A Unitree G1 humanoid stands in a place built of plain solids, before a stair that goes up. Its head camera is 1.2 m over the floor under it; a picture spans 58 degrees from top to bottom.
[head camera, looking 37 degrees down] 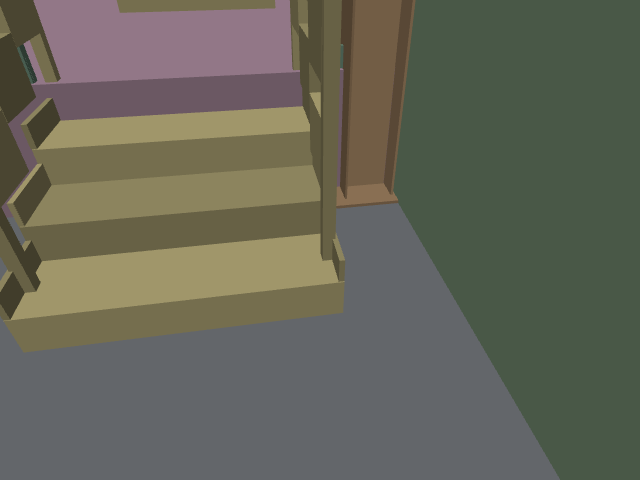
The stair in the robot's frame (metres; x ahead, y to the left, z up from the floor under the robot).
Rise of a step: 0.16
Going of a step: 0.30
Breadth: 1.12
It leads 10 degrees to the left of straight ahead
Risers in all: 4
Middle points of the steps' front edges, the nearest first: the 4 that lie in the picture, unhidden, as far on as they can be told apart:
1.04 0.46 0.16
1.34 0.51 0.32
1.64 0.56 0.47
1.93 0.61 0.63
